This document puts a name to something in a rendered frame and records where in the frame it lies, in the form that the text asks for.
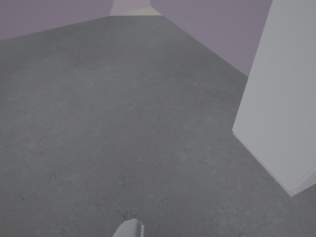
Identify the fridge door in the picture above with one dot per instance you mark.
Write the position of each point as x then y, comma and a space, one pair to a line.
276, 118

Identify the robot left thigh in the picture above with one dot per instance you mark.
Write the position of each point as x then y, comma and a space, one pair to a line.
130, 228

